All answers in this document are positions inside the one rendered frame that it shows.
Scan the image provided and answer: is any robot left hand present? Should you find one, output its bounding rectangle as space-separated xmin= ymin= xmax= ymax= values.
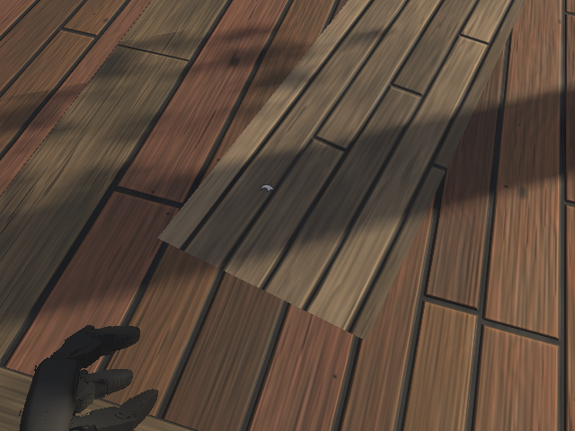
xmin=19 ymin=325 xmax=159 ymax=431

